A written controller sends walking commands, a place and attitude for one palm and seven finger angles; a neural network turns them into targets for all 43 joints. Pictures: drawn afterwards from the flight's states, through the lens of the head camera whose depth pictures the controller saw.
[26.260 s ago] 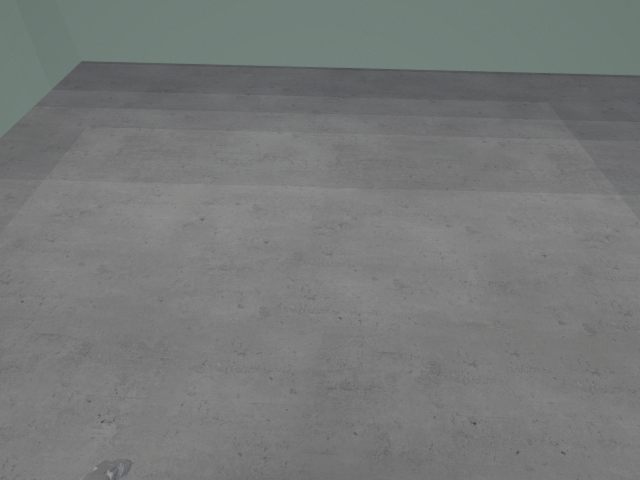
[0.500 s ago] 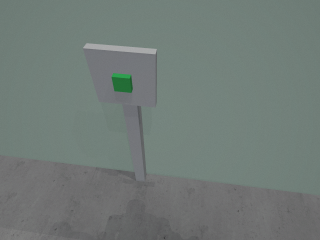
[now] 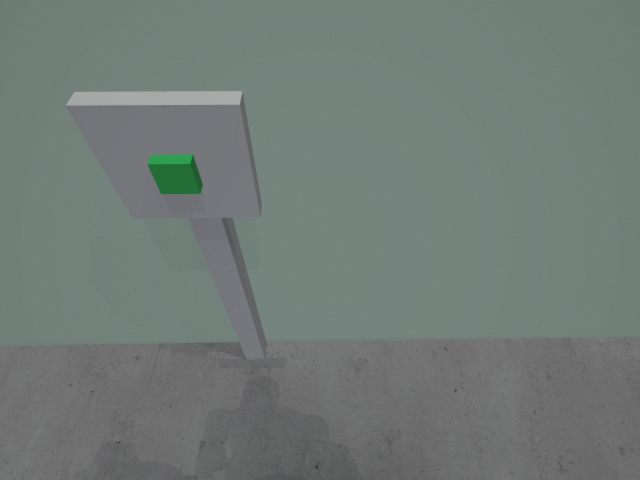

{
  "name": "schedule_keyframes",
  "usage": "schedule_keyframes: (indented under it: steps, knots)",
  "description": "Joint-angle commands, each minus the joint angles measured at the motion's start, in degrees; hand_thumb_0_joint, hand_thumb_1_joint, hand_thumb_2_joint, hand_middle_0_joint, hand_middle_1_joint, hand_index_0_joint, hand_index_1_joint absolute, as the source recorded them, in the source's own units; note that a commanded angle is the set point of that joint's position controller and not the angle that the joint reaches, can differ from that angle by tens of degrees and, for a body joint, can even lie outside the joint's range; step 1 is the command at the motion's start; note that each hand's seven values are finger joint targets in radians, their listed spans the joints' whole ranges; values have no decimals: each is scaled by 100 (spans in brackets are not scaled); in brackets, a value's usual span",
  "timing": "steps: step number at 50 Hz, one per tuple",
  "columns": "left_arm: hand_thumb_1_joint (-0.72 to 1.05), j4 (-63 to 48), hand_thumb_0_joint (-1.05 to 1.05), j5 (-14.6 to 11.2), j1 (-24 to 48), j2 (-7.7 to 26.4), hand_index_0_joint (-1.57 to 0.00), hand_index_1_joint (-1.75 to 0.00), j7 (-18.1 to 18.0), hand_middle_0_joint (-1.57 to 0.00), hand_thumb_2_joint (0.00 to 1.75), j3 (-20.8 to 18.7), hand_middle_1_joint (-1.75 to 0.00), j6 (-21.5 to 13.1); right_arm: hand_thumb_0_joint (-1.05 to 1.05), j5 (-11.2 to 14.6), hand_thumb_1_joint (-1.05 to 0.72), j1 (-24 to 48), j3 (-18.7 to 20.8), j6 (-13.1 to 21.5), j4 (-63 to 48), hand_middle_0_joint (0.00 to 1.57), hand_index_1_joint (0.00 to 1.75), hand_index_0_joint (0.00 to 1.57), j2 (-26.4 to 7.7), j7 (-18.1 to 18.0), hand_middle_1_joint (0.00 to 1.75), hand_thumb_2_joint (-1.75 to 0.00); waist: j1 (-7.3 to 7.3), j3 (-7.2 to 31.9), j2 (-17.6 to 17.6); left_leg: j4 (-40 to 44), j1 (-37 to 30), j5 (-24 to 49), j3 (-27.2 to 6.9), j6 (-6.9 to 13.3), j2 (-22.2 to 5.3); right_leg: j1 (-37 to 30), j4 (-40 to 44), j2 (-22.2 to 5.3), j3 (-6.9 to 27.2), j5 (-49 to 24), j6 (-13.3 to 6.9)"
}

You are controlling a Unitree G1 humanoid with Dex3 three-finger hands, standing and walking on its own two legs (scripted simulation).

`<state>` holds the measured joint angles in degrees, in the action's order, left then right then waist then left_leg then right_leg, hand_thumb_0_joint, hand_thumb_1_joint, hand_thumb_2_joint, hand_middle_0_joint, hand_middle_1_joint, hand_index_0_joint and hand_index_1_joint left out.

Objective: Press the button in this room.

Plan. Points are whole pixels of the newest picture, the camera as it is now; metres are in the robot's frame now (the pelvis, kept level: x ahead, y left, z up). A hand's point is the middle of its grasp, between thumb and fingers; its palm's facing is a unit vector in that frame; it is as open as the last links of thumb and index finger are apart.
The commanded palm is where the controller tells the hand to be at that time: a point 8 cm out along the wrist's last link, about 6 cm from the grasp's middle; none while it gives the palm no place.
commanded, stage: come to a stop and stand still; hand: left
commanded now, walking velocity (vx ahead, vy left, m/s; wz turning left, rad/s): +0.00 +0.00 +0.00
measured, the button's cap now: (177, 173) +0.50 +0.21 +0.08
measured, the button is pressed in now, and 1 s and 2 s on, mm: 0 0 0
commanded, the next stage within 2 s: look again from close up in 0.28 s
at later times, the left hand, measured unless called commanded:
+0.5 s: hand out of the picture +0.01 +0.20 -0.17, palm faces +0.03 -0.97 -0.24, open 7.3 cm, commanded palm none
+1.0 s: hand out of the picture +0.01 +0.19 -0.17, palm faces +0.01 -0.98 -0.20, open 7.3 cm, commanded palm +0.10 +0.24 -0.06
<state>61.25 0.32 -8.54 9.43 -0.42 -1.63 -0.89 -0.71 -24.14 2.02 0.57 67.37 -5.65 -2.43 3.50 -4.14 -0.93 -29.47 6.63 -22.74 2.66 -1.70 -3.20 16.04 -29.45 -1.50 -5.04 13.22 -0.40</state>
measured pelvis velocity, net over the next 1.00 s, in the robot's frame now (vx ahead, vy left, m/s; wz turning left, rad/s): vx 0.02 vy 0.02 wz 0.01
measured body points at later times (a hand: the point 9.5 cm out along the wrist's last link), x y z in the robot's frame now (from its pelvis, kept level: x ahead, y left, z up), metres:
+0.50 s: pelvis +0.00 +0.02 +0.00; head +0.01 +0.01 +0.45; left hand +0.01 +0.26 -0.15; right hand +0.06 -0.22 -0.15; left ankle +0.00 +0.12 -0.73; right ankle +0.01 -0.11 -0.73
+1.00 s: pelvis +0.02 +0.02 +0.01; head +0.03 +0.01 +0.46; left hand +0.01 +0.24 -0.15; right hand +0.01 -0.20 -0.16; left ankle +0.00 +0.12 -0.73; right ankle +0.01 -0.11 -0.73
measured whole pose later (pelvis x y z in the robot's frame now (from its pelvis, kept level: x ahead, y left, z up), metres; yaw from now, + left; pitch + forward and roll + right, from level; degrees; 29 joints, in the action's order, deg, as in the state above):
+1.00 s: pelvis +0.02 +0.02 +0.01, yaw +0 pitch -1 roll +0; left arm 63.6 0.8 -16.4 8.2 -1.9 1.6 -0.8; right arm -0.6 -17.7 -1.0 0.7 63.0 -8.9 -0.6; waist 0.0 -1.4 -1.0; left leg -26.3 10.0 -15.6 5.9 0.6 -1.2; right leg 11.9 -27.6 -3.8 -4.6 14.9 1.2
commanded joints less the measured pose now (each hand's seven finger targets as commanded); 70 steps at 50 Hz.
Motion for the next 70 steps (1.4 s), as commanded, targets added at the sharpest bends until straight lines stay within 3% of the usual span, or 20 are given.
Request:
schedule_keyframes:
  steps: [1,9,13,18,19,20,22,25,31,48,49,50,51,53,56,60,62,64,67,70]
  knots:
    - [90,209,0,13,-1127,948,-20,-30,-154,-20,90,-159,-30,-164,0,73,-90,-126,67,3,-363,20,30,20,-414,-22,30,-90,-490,979,1352,-1345,1317,-1145,-165,-41,-90,-1946,686,-1878,1395,-4709,-988]
    - [90,-88,0,1,-133,688,-20,-30,-222,-20,90,-107,-30,14,0,37,-90,-194,77,-128,-117,20,30,20,-364,28,30,-90,-169,153,511,219,114,1176,75,-77,-115,-38,692,-1219,655,-1800,-501]
    - [90,-190,0,62,-179,536,-20,-30,-209,-20,90,-113,-30,154,0,14,-90,472,120,-102,-375,20,30,20,-695,82,30,-90,-384,-354,-122,797,716,1310,-378,145,-542,114,804,-628,445,88,-46]
    - [90,-79,0,48,-514,528,-20,-30,-189,-20,90,-24,-30,88,0,22,-90,668,70,-27,-511,20,30,20,-753,70,30,-90,-384,30,-54,918,394,1557,-301,186,-481,-307,855,-630,514,-520,-28]
    - [90,46,0,60,-1184,777,-20,-30,-415,-20,90,-18,-30,-22,0,46,-90,1318,57,40,-1073,20,30,20,-1078,101,30,-90,-614,117,76,-545,783,1711,31,33,-375,-437,604,-1034,1035,-3206,-43]
    - [90,-249,0,85,-868,1110,-20,-30,-359,-20,90,-53,-30,-153,0,33,-90,854,28,-5,-1201,20,30,20,-703,159,30,-90,-257,829,316,-357,920,277,-2,81,-81,-885,563,-1421,1316,-2851,-397]
    - [90,-374,0,91,-490,1030,-20,-30,-276,-20,90,-33,-30,-149,0,6,-90,596,-8,-5,-1124,20,30,20,-754,193,30,-90,-143,945,-76,322,405,769,6,124,-106,-575,388,-1077,862,-1441,-454]
    - [90,-352,0,64,-727,680,-20,-30,-226,-20,90,65,-30,-20,0,-23,-90,725,-27,74,-1220,20,30,20,-1080,164,30,-90,-312,654,-701,635,508,2100,-535,428,-619,-356,73,-356,305,-5,-116]
    - [90,-199,0,77,-938,570,-20,-30,-147,-20,90,170,-30,52,0,-11,-90,754,-98,34,-1253,20,30,20,-1131,162,30,-90,-347,-393,177,1223,1191,182,-604,444,-417,-51,474,-367,408,503,-82]
    - [90,96,0,43,-1109,542,-20,-30,-150,-20,90,163,-30,-48,0,7,-90,388,-220,151,-611,20,30,20,-899,115,30,-90,-393,162,65,957,534,1696,-272,387,-326,-531,556,-528,455,-627,-96]
    - [90,233,0,90,-1392,636,-20,-30,-385,-20,90,162,-30,-95,0,57,-90,855,-151,149,-982,20,30,20,-1132,158,30,-90,-519,-129,888,-83,1026,2074,-164,210,-504,-365,590,-766,712,-2094,-49]
    - [90,-8640,0,-1081,2759,1789,-23,-33,-318,-23,90,-556,-33,-1366,0,343,-90,757,-9,997,-2869,20,30,20,-1936,-112,30,-90,213,2679,-535,531,-604,2418,-206,286,210,-868,123,-104,257,-1754,-117]
    - [90,-7089,0,-587,254,1471,-25,-36,-581,-25,90,-526,-36,-996,0,302,-90,1345,-198,1517,-2523,20,30,20,-1416,-294,30,-90,-406,2419,-1335,639,-681,3035,-93,297,80,-599,-140,28,194,-734,-223]
    - [90,-5532,0,-729,-1623,-246,-31,-42,-854,-31,90,410,-42,-130,0,397,-90,1044,-47,1690,-2132,20,30,20,-1194,-212,30,-90,-224,1259,-1026,657,273,1992,-190,153,37,-17,-34,7,-52,-109,-97]
    - [90,-6450,0,-822,-1111,252,-39,-51,-557,-39,90,-67,-51,-728,0,277,-90,1276,121,1944,-2787,20,30,20,-1514,-242,30,-90,-64,293,184,149,1155,1095,-271,218,270,589,111,38,-170,240,-37]
    - [90,-4890,0,-1179,-3485,-5,-50,-63,561,-50,90,-720,-63,-1978,0,155,-90,1573,390,1850,-3414,20,30,20,-1450,12,30,-90,-697,386,2231,-820,2585,954,-133,147,383,1148,-674,97,-77,518,16]
    - [90,-4826,0,-1374,-3934,391,-56,-69,1310,-56,90,-1297,-69,-2675,0,194,-90,1703,504,1759,-3733,20,30,20,-1473,192,30,-90,-924,928,1742,-1252,2910,1232,-17,47,473,745,-1184,0,166,-449,-15]
    - [90,-5068,0,-1517,-3488,655,-61,-75,2015,-61,90,-1488,-75,-3292,0,205,-90,1894,525,1723,-4022,20,30,20,-1511,298,30,-90,-809,1277,795,-1746,3090,1388,38,23,526,827,-1619,-109,362,-1173,-48]
    - [90,-6184,0,-1664,-2929,1009,-69,-84,2200,-69,90,-1770,-84,-3514,0,194,-90,1906,497,1631,-4346,20,30,20,-1426,281,30,-90,-830,1859,-68,-2124,3209,1369,129,133,529,985,-1874,-162,632,-1082,-34]
    - [90,-7504,0,-1861,-1745,1049,-78,-93,2010,-78,90,-1805,-93,-3805,0,181,-90,1671,454,1623,-4431,20,30,20,-1307,163,30,-90,-499,2330,-651,-2516,3043,1265,31,210,429,1364,-1951,-101,827,-630,10]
